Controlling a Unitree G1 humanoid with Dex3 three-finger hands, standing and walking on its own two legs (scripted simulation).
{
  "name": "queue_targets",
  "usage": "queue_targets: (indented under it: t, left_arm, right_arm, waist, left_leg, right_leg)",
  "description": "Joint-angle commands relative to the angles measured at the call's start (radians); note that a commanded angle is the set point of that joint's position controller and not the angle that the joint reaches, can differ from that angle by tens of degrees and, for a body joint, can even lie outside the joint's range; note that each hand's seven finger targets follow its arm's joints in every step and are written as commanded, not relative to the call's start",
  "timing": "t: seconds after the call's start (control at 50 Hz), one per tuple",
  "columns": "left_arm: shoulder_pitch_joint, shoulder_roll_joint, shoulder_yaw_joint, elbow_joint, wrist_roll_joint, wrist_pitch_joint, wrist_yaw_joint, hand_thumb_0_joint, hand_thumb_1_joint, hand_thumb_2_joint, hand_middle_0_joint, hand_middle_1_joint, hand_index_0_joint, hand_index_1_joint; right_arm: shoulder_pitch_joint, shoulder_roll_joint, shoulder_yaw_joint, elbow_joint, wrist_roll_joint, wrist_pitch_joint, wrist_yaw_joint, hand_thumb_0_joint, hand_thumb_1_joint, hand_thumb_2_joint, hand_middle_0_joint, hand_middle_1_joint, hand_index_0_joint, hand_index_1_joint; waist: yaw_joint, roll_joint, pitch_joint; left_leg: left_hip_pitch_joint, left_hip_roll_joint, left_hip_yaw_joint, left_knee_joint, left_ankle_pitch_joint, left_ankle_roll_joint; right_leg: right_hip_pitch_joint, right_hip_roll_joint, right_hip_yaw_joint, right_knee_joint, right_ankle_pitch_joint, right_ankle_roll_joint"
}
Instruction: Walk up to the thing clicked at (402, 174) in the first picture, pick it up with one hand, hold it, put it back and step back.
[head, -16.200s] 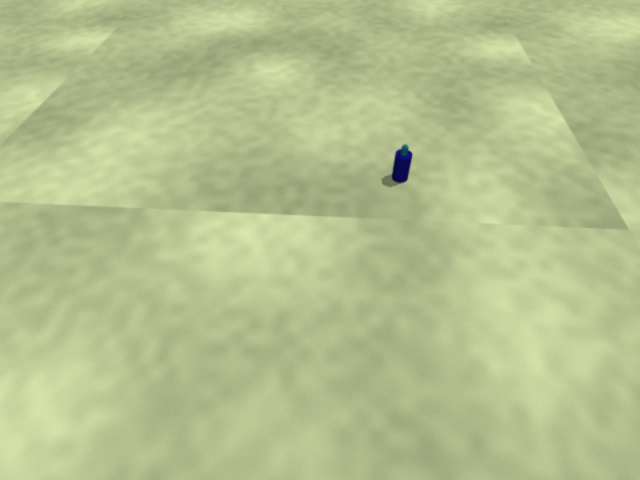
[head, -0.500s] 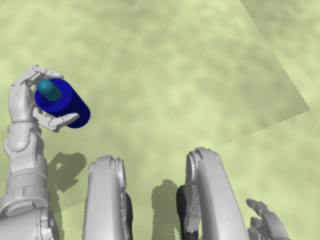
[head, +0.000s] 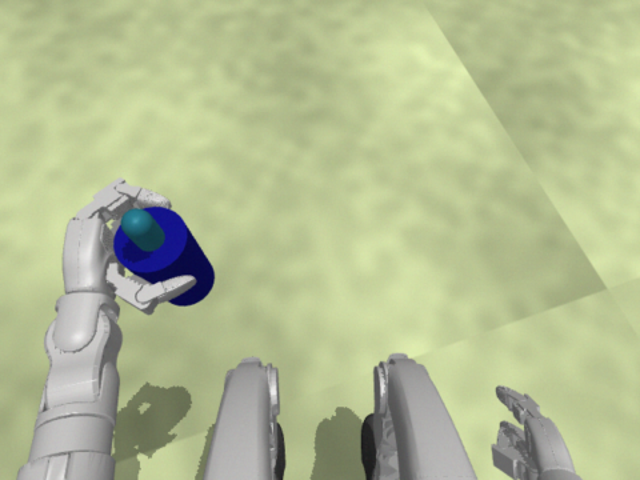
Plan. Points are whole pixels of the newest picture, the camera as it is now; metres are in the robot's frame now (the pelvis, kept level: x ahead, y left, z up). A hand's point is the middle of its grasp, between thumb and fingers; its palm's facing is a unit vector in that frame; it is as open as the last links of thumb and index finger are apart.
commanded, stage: lift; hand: left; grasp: from the side
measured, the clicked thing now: (164, 254) +0.37 +0.20 +0.00
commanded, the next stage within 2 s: hold in 1.22 s
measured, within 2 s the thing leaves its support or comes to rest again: neither
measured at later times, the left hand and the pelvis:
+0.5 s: hand (116, 201) +0.37 +0.20 +0.13, palm faces +0.09 -1.00 -0.05, open 10.8 cm; pelvis +0.03 +0.00 +0.11, yaw +2 degrees
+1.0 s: hand (108, 164) +0.38 +0.19 +0.18, palm faces +0.08 -1.00 -0.03, open 10.8 cm; pelvis +0.05 -0.01 +0.15, yaw +2 degrees
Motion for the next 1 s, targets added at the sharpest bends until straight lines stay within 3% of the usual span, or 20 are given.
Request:
queue_targets:
  t: [0.0, 0.04, 0.08, 0.1, 0.16, 0.24, 0.28, 0.34, 0.38, 0.42, 0.48, 0.5, 0.58, 0.64, 0.76, 0.88, 0.98]
  left_arm:
    - [-0.278, 0.184, 0.065, -0.322, -0.036, -0.096, 0.035, 0.000, 0.022, 1.277, -1.262, -1.452, -1.287, -1.446]
    - [-0.286, 0.176, 0.064, -0.301, -0.040, -0.096, 0.039, 0.000, -0.007, 1.287, -1.272, -1.470, -1.301, -1.463]
    - [-0.292, 0.146, 0.036, -0.286, -0.042, -0.094, 0.039, 0.000, 0.011, 1.285, -1.269, -1.472, -1.299, -1.464]
    - [-0.282, 0.146, 0.031, -0.268, -0.035, -0.089, 0.040, 0.000, 0.008, 1.285, -1.275, -1.471, -1.303, -1.465]
    - [-0.267, 0.144, 0.022, -0.208, -0.019, -0.092, 0.035, 0.000, -0.019, 1.289, -1.274, -1.467, -1.299, -1.464]
    - [-0.265, 0.133, 0.004, -0.236, -0.025, -0.110, 0.014, 0.000, -0.039, 1.241, -1.267, -1.443, -1.295, -1.436]
    - [-0.258, 0.153, 0.025, -0.262, -0.030, -0.120, 0.013, 0.000, -0.018, 1.233, -1.270, -1.433, -1.295, -1.428]
    - [-0.267, 0.115, 0.001, -0.289, -0.050, -0.135, 0.007, 0.000, -0.036, 1.224, -1.267, -1.427, -1.292, -1.422]
    - [-0.266, 0.145, 0.026, -0.289, -0.042, -0.139, 0.022, 0.000, -0.040, 1.224, -1.272, -1.434, -1.297, -1.429]
    - [-0.295, 0.140, 0.014, -0.297, -0.033, -0.150, 0.032, 0.000, -0.064, 1.211, -1.253, -1.415, -1.276, -1.412]
    - [-0.299, 0.112, 0.008, -0.273, -0.037, -0.158, 0.045, 0.000, -0.032, 1.225, -1.261, -1.417, -1.281, -1.416]
    - [-0.295, 0.120, 0.013, -0.275, -0.034, -0.159, 0.047, 0.000, -0.050, 1.233, -1.269, -1.434, -1.291, -1.433]
    - [-0.279, 0.096, -0.030, -0.240, -0.019, -0.160, 0.034, 0.000, -0.004, 1.245, -1.272, -1.438, -1.292, -1.437]
    - [-0.242, 0.099, -0.022, -0.228, -0.025, -0.152, 0.024, 0.000, 0.001, 1.239, -1.272, -1.433, -1.293, -1.430]
    - [-0.261, 0.087, -0.004, -0.201, -0.029, -0.158, 0.029, 0.000, 0.009, 1.246, -1.244, -1.423, -1.264, -1.423]
    - [-0.266, 0.089, -0.012, -0.240, -0.026, -0.185, 0.021, 0.000, 0.017, 1.233, -1.227, -1.405, -1.246, -1.404]
    - [-0.242, 0.076, -0.023, -0.226, -0.038, -0.184, -0.002, 0.000, 0.008, 1.229, -1.225, -1.403, -1.243, -1.404]
  right_arm:
    - [0.080, -0.160, -0.064, -0.085, 0.011, -0.049, -0.028, 0.000, -0.910, -0.899, 0.200, 0.300, 0.200, 0.300]
    - [0.074, -0.156, -0.060, -0.077, 0.013, -0.055, -0.028, 0.000, -0.909, -0.898, 0.200, 0.300, 0.200, 0.300]
    - [0.079, -0.154, -0.058, -0.074, 0.011, -0.058, -0.028, 0.000, -0.910, -0.897, 0.200, 0.300, 0.200, 0.300]
    - [0.089, -0.152, -0.056, -0.069, 0.008, -0.060, -0.028, 0.000, -0.910, -0.898, 0.200, 0.300, 0.200, 0.300]
    - [0.078, -0.148, -0.055, -0.068, 0.006, -0.062, -0.023, 0.000, -0.907, -0.898, 0.200, 0.300, 0.200, 0.300]
    - [0.093, -0.145, -0.055, -0.074, 0.001, -0.065, -0.015, 0.000, -0.917, -0.899, 0.200, 0.300, 0.200, 0.300]
    - [0.084, -0.147, -0.054, -0.083, 0.000, -0.067, -0.013, 0.000, -0.916, -0.899, 0.200, 0.300, 0.200, 0.300]
    - [0.090, -0.141, -0.049, -0.078, -0.003, -0.071, -0.011, 0.000, -0.922, -0.900, 0.200, 0.300, 0.200, 0.300]
    - [0.095, -0.138, -0.047, -0.079, -0.005, -0.070, -0.014, 0.000, -0.924, -0.900, 0.200, 0.300, 0.200, 0.300]
    - [0.084, -0.129, -0.041, -0.078, -0.009, -0.068, -0.017, 0.000, -0.925, -0.901, 0.200, 0.300, 0.200, 0.300]
    - [0.095, -0.131, -0.043, -0.072, -0.013, -0.070, -0.023, 0.000, -0.923, -0.901, 0.200, 0.300, 0.199, 0.300]
    - [0.087, -0.127, -0.041, -0.077, -0.012, -0.069, -0.024, 0.000, -0.926, -0.902, 0.200, 0.300, 0.199, 0.300]
    - [0.090, -0.135, -0.047, -0.075, -0.017, -0.066, -0.026, 0.000, -0.925, -0.902, 0.200, 0.300, 0.199, 0.300]
    - [0.095, -0.132, -0.046, -0.076, -0.015, -0.064, -0.028, 0.000, -0.922, -0.901, 0.200, 0.300, 0.199, 0.300]
    - [0.087, -0.117, -0.042, -0.072, -0.016, -0.062, -0.025, 0.000, -0.914, -0.900, 0.200, 0.300, 0.199, 0.300]
    - [0.092, -0.110, -0.038, -0.066, -0.025, -0.059, -0.025, 0.000, -0.916, -0.901, 0.200, 0.300, 0.199, 0.300]
    - [0.110, -0.111, -0.037, -0.053, -0.029, -0.053, -0.027, 0.000, -0.918, -0.901, 0.200, 0.300, 0.199, 0.300]
  waist:
    - [-0.015, 0.089, -0.506]
    - [-0.016, 0.073, -0.467]
    - [-0.016, 0.090, -0.432]
    - [-0.016, 0.094, -0.425]
    - [-0.007, 0.080, -0.355]
    - [0.002, 0.108, -0.394]
    - [0.023, 0.116, -0.396]
    - [0.007, 0.108, -0.405]
    - [0.011, 0.096, -0.397]
    - [0.006, 0.083, -0.356]
    - [-0.007, 0.054, -0.344]
    - [0.005, 0.059, -0.324]
    - [0.000, 0.061, -0.316]
    - [0.010, 0.053, -0.331]
    - [0.009, 0.018, -0.241]
    - [0.018, 0.084, -0.274]
    - [0.008, 0.060, -0.282]
  left_leg:
    - [0.547, -0.027, -0.063, -0.360, 0.216, -0.002]
    - [0.567, -0.028, -0.059, -0.391, 0.211, -0.001]
    - [0.610, -0.026, -0.058, -0.427, 0.227, -0.005]
    - [0.633, -0.024, -0.058, -0.439, 0.270, -0.007]
    - [0.644, -0.026, -0.045, -0.484, 0.267, -0.007]
    - [0.747, -0.029, -0.034, -0.543, 0.326, -0.012]
    - [0.790, -0.027, -0.036, -0.579, 0.346, -0.018]
    - [0.847, -0.026, -0.035, -0.602, 0.412, -0.021]
    - [0.853, -0.031, -0.029, -0.626, 0.402, -0.017]
    - [0.835, -0.036, -0.017, -0.647, 0.357, -0.011]
    - [0.855, -0.036, -0.016, -0.674, 0.369, -0.009]
    - [0.859, -0.038, -0.014, -0.694, 0.336, -0.009]
    - [0.920, -0.033, -0.019, -0.733, 0.362, -0.015]
    - [0.954, -0.034, -0.012, -0.755, 0.402, -0.016]
    - [0.939, -0.037, 0.002, -0.805, 0.361, -0.009]
    - [1.030, -0.037, 0.006, -0.826, 0.468, -0.017]
    - [1.071, -0.033, 0.007, -0.832, 0.539, -0.014]
  right_leg:
    - [0.352, 0.033, 0.037, -0.310, 0.239, -0.025]
    - [0.386, 0.035, 0.038, -0.347, 0.241, -0.024]
    - [0.402, 0.034, 0.035, -0.376, 0.250, -0.025]
    - [0.422, 0.032, 0.032, -0.389, 0.279, -0.026]
    - [0.465, 0.031, 0.034, -0.440, 0.282, -0.027]
    - [0.554, 0.031, 0.031, -0.498, 0.328, -0.028]
    - [0.586, 0.032, 0.028, -0.519, 0.334, -0.030]
    - [0.625, 0.037, 0.023, -0.543, 0.386, -0.028]
    - [0.667, 0.037, 0.028, -0.569, 0.387, -0.026]
    - [0.691, 0.035, 0.035, -0.599, 0.365, -0.023]
    - [0.725, 0.036, 0.033, -0.627, 0.385, -0.020]
    - [0.732, 0.035, 0.037, -0.643, 0.356, -0.020]
    - [0.751, 0.037, 0.028, -0.673, 0.373, -0.023]
    - [0.819, 0.039, 0.029, -0.706, 0.408, -0.022]
    - [0.871, 0.037, 0.037, -0.762, 0.388, -0.017]
    - [0.906, 0.036, 0.035, -0.772, 0.469, -0.022]
    - [0.951, 0.039, 0.036, -0.793, 0.527, -0.021]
